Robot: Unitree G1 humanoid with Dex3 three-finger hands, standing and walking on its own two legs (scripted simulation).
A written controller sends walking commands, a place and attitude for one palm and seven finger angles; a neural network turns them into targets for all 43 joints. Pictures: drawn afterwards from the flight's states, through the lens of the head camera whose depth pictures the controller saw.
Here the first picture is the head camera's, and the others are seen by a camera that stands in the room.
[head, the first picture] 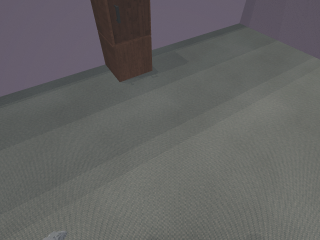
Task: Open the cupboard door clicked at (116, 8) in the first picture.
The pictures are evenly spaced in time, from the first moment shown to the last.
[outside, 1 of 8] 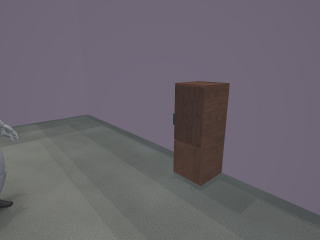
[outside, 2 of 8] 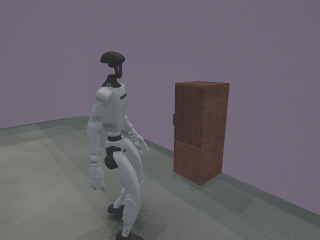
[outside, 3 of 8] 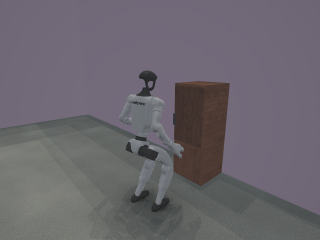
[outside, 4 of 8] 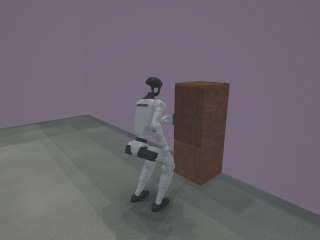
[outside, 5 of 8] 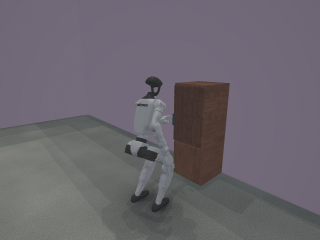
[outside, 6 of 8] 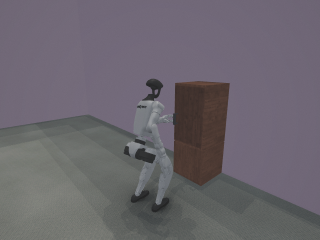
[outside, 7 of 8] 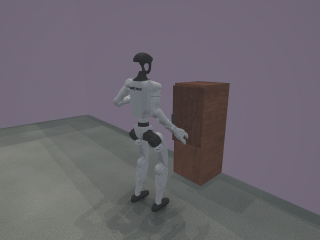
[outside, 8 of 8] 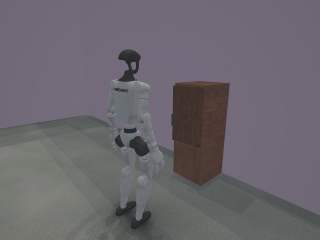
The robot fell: no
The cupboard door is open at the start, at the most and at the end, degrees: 0 6 6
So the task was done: no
